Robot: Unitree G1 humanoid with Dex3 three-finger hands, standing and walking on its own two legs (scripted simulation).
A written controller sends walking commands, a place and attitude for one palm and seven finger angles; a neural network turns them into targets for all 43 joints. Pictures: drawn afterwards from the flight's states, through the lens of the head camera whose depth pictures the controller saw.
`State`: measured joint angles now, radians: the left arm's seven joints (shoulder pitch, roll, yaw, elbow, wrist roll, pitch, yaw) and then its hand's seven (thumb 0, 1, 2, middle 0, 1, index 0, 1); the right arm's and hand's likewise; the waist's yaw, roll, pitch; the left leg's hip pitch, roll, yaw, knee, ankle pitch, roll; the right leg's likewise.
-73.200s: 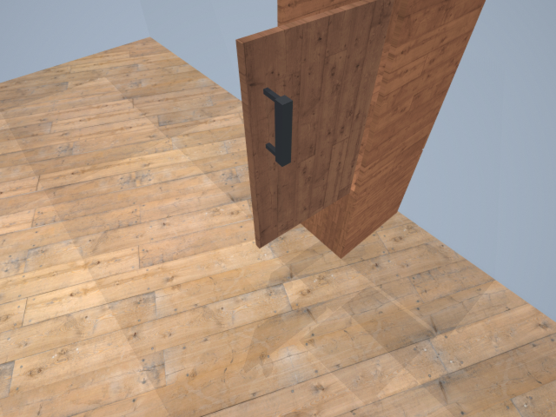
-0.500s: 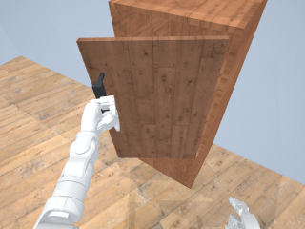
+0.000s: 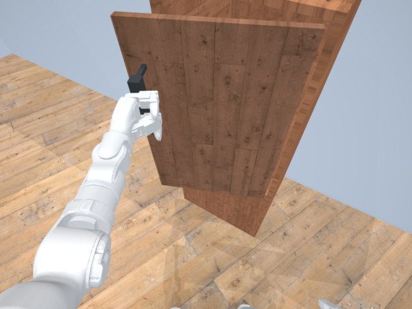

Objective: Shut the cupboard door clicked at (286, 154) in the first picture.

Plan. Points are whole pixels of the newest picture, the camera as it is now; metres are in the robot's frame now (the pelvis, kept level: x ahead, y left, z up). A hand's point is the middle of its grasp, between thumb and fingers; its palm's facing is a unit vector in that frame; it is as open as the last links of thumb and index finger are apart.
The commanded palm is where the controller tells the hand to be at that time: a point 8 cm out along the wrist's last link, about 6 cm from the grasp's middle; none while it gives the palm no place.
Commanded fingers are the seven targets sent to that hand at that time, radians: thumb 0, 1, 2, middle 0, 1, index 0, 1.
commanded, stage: push the door shut along its arc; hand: left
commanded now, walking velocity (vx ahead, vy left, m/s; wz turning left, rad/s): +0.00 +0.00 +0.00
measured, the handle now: (146, 100) +0.52 +0.14 +0.11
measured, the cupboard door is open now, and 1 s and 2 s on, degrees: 22 8 0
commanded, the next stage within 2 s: pull the fist back off the door in 1.24 s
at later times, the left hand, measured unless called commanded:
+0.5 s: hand (184, 101) +0.51 +0.05 +0.12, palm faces -0.33 -0.94 -0.02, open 3.1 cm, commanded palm +0.51 +0.11 +0.11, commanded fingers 0.00 0.90 0.90 -1.30 -1.50 -1.30 -1.50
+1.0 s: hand (192, 88) +0.55 +0.03 +0.12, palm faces -0.41 -0.91 -0.02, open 2.8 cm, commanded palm +0.57 +0.07 +0.11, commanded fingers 0.00 0.90 0.90 -1.30 -1.50 -1.30 -1.50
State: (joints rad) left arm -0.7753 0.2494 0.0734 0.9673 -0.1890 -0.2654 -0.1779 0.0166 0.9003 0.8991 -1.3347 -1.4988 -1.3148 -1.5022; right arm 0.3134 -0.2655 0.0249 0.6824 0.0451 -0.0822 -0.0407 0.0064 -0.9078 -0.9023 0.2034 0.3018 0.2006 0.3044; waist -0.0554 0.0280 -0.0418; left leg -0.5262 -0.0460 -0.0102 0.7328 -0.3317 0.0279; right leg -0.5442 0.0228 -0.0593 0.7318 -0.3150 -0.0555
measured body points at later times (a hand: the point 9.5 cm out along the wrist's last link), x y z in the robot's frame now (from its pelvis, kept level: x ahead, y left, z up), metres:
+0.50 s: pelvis +0.00 +0.01 -0.02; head +0.09 +0.01 +0.43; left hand +0.52 +0.10 +0.12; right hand +0.00 -0.26 -0.13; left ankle +0.02 +0.10 -0.71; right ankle +0.03 -0.08 -0.71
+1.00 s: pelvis +0.01 +0.00 -0.02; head +0.14 +0.00 +0.41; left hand +0.57 +0.09 +0.12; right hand -0.02 -0.27 -0.13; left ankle +0.02 +0.10 -0.71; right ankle +0.03 -0.08 -0.71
